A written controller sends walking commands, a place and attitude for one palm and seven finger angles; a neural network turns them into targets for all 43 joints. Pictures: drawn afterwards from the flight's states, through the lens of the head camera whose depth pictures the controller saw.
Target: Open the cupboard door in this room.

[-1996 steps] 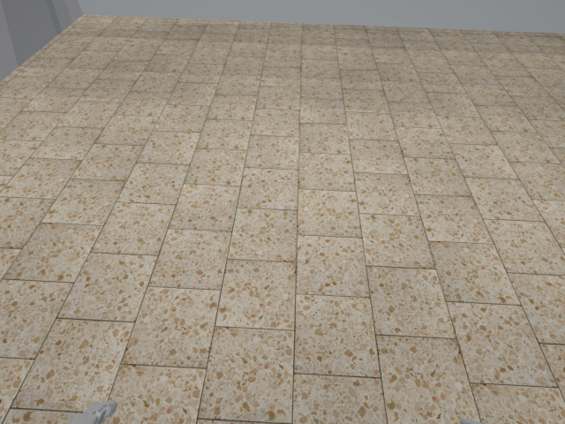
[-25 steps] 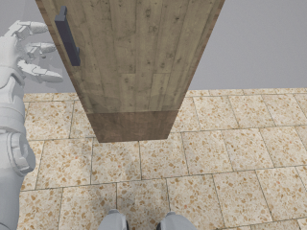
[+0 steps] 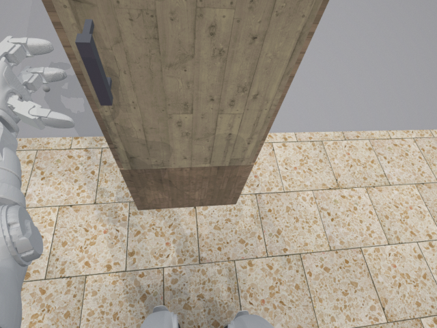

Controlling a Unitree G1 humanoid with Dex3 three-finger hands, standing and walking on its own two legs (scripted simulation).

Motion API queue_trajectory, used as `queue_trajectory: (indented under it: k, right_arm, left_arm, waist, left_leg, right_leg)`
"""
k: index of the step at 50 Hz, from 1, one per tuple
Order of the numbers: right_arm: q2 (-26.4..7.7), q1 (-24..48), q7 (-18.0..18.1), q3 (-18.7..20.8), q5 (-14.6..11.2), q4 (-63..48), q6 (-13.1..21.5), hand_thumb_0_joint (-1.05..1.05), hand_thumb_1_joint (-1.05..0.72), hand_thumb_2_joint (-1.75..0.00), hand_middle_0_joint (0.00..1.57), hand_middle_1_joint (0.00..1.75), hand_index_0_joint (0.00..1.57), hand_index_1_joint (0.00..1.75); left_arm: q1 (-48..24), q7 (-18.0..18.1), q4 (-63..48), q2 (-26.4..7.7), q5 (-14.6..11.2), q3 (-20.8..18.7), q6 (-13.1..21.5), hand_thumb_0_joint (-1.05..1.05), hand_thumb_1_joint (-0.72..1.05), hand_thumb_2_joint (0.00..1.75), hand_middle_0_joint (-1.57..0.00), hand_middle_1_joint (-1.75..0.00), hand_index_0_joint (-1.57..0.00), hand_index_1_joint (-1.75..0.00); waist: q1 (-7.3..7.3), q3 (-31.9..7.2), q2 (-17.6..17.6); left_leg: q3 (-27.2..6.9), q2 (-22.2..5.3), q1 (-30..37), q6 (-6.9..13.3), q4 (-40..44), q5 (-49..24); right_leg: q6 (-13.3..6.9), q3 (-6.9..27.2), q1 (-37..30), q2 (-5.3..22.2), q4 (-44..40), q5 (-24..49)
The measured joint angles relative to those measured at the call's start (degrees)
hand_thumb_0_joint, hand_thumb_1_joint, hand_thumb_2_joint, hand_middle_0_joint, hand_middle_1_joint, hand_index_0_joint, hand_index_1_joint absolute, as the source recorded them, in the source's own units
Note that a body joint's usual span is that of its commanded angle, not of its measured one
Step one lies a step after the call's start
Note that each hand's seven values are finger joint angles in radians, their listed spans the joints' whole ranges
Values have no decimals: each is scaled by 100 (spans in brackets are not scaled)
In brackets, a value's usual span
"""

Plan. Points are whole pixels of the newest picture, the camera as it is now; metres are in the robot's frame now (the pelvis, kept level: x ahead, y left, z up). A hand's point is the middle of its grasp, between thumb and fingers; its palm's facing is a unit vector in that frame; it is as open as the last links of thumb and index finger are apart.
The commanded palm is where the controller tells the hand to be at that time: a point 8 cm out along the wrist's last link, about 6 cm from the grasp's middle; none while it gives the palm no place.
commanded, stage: move the hooked fingers beside the handle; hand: left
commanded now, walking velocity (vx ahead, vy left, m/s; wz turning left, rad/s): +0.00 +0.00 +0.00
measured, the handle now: (98, 65) +0.54 +0.18 +0.12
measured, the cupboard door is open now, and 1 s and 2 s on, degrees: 0 0 0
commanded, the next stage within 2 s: slide the fingers in behind the handle in 0.38 s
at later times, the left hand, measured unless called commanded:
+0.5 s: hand (55, 87) +0.50 +0.24 +0.12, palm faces +0.02 -1.00 +0.00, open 14.0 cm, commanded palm +0.48 +0.28 +0.11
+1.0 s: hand (75, 90) +0.49 +0.21 +0.12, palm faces +0.01 -1.00 +0.01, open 14.0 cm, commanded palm +0.47 +0.25 +0.11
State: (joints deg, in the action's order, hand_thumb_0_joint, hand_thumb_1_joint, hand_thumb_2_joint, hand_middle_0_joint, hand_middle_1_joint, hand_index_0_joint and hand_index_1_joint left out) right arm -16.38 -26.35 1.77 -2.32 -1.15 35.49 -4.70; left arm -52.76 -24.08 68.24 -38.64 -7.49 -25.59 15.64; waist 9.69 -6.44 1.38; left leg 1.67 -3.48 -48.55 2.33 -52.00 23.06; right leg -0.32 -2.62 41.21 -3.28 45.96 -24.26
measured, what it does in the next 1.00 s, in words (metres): stands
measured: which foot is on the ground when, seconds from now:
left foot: down 0.00-1.00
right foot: down 0.00-1.00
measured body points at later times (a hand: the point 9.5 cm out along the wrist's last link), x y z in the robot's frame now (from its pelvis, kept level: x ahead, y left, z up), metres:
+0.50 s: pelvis -0.01 +0.00 -0.01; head +0.10 +0.03 +0.43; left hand +0.49 +0.29 +0.12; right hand -0.01 -0.27 -0.11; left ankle +0.01 +0.09 -0.69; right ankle -0.03 -0.12 -0.69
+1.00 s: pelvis -0.01 +0.00 +0.00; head +0.09 +0.02 +0.44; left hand +0.49 +0.26 +0.12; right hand -0.02 -0.27 -0.11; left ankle +0.01 +0.09 -0.69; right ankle -0.03 -0.12 -0.69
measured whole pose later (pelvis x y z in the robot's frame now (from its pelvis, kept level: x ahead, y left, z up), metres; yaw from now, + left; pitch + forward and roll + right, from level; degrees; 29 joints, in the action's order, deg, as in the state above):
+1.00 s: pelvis -0.01 +0.00 +0.00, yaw +1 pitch +18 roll -4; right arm -15.9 -25.3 0.8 -2.0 -0.7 36.3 -3.5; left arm -54.5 -17.1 69.0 -32.5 -6.4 -21.9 16.9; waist 9.9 -6.1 2.0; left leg 1.2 -3.0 -48.0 2.2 -52.5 22.5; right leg -0.5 -3.0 40.9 -2.9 47.4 -24.4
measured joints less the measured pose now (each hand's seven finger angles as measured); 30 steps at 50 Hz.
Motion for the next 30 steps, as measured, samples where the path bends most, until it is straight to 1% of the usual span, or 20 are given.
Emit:
queue_trajectory:
  k: [6,10,12,17,20,24,30]
  right_arm:
    - [15,244,-46,35,-4,-94,-1,0,-90,-90,20,30,21,30]
    - [34,449,-51,4,-1,-131,32,0,-90,-90,20,30,21,30]
    - [42,529,-44,-28,-2,-154,50,0,-90,-90,20,30,21,30]
    - [46,583,-14,-65,8,-143,119,0,-90,-90,20,30,21,30]
    - [35,531,1,-84,13,-77,130,0,-90,-90,20,30,21,30]
    - [14,364,12,-84,9,-9,114,0,-90,-90,20,30,21,30]
    - [-30,80,-2,-57,26,63,75,0,-90,-90,20,30,21,30]
  left_arm:
    - [212,124,-199,370,-64,194,-29,-1,-50,30,-29,-120,-30,-120]
    - [80,273,-65,492,-11,251,5,-1,-50,30,-29,-120,-30,-120]
    - [-4,335,25,480,48,216,43,-1,-50,30,-30,-120,-30,-120]
    - [-287,444,195,364,168,291,138,-1,-50,30,-30,-120,-30,-120]
    - [-439,419,296,279,162,267,163,-1,-50,30,-29,-120,-30,-120]
    - [-548,375,413,152,167,269,96,-1,-50,30,-29,-120,-30,-120]
    - [-468,358,409,146,128,223,33,-1,-50,30,-29,-120,-30,-120]
  waist:
    - [-126,-45,22]
    - [-140,2,6]
    - [-121,23,-12]
    - [-62,105,-11]
    - [-24,124,-5]
    - [35,109,11]
    - [86,110,41]
  left_leg:
    - [-8,59,155,28,13,32]
    - [-31,95,148,40,-31,23]
    - [-33,103,112,41,-56,12]
    - [-76,114,-38,35,-139,-19]
    - [-84,107,-107,31,-163,-36]
    - [-77,91,-162,25,-164,-50]
    - [-42,60,-145,21,-130,-62]
  right_leg:
    - [31,-12,-172,53,-17,-42]
    - [42,-39,-167,88,57,-66]
    - [41,-44,-125,97,103,-70]
    - [33,-89,15,107,204,-67]
    - [28,-95,86,100,233,-55]
    - [21,-86,149,85,240,-36]
    - [14,-46,155,57,211,-7]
